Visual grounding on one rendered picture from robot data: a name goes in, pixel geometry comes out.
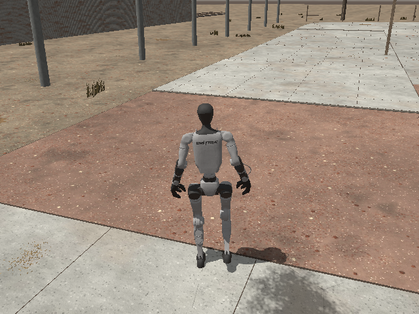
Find robot right upper arm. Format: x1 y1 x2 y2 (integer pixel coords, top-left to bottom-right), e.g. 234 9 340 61
220 131 241 166

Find left robot hand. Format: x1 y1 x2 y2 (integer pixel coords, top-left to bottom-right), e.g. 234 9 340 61
170 184 186 198

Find robot right forearm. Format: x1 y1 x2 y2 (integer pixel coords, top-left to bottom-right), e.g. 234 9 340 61
234 156 249 182

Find right robot hand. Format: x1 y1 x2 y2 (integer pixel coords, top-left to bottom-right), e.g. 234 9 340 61
236 179 251 195

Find robot left upper arm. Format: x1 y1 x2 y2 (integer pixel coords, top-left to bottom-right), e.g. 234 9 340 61
177 132 193 169

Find robot left foot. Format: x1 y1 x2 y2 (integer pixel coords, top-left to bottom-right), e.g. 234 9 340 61
196 251 206 268

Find right robot thigh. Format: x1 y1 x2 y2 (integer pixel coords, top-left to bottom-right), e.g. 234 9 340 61
219 181 232 221

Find robot left forearm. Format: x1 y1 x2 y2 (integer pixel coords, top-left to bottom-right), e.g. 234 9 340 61
172 159 184 186

